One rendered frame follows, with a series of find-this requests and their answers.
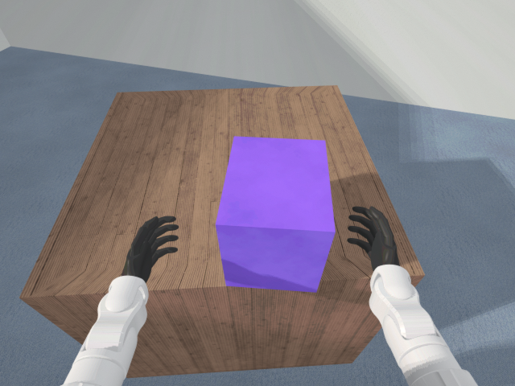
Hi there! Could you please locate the robot left forearm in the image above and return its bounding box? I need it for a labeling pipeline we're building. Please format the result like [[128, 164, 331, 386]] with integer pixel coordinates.
[[60, 276, 149, 386]]

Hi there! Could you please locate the left robot hand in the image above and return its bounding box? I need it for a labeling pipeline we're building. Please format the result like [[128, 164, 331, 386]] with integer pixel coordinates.
[[122, 216, 179, 283]]

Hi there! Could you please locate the carton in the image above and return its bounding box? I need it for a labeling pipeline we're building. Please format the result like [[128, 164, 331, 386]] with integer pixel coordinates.
[[216, 136, 336, 293]]

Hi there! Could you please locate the pedestal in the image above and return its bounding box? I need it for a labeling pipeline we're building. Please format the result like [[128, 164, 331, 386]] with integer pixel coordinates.
[[19, 85, 425, 378]]

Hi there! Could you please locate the right robot hand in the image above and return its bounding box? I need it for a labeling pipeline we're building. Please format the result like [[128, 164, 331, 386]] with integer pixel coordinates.
[[347, 207, 400, 272]]

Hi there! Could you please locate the robot right forearm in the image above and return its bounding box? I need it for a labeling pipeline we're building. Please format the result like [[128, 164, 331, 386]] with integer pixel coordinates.
[[369, 265, 478, 386]]

